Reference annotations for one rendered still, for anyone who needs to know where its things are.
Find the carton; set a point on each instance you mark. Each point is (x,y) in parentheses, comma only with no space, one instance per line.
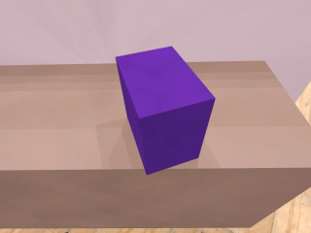
(167,106)

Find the pedestal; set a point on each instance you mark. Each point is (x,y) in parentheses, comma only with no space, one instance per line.
(69,160)

